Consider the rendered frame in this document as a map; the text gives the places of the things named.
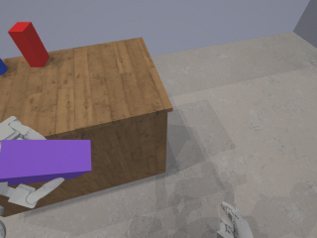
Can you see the right robot hand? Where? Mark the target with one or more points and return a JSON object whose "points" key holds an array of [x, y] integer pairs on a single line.
{"points": [[240, 227]]}

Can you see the sponge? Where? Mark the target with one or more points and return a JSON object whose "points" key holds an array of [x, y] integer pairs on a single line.
{"points": [[30, 161]]}

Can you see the left robot hand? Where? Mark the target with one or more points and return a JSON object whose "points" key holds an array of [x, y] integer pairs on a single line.
{"points": [[12, 129]]}

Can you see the table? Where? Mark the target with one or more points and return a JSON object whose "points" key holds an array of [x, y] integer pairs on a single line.
{"points": [[110, 94]]}

